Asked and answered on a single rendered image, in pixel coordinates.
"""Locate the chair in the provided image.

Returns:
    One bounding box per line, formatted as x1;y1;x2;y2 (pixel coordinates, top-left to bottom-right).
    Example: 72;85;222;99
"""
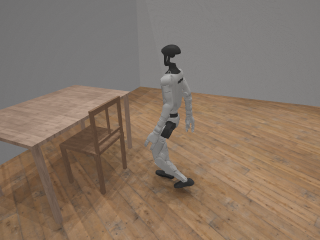
59;96;127;195

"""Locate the left robot hand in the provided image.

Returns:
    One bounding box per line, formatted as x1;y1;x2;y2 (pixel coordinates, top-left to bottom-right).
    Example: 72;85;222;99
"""
144;132;159;151

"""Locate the robot head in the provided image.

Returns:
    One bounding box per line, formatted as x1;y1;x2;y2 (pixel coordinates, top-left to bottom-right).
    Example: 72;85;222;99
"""
161;44;181;74

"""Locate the robot left upper arm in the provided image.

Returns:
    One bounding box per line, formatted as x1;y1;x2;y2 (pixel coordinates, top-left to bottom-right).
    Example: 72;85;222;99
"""
160;74;174;111

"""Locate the robot right foot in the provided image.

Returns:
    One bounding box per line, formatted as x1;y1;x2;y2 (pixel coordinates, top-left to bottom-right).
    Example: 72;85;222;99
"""
155;170;174;179

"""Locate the table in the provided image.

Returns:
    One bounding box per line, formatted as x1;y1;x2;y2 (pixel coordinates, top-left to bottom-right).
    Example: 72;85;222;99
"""
0;85;132;225

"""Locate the left robot forearm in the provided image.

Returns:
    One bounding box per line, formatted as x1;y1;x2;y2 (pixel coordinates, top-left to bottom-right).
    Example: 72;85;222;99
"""
153;104;171;135

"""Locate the right robot hand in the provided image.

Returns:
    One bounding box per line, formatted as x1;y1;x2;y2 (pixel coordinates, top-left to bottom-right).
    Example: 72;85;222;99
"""
185;116;195;133

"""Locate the robot right upper arm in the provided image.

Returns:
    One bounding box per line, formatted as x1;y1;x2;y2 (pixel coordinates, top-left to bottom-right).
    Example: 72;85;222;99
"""
179;69;191;98

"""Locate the right robot forearm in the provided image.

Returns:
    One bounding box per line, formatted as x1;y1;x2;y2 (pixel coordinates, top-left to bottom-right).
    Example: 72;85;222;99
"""
184;94;193;117

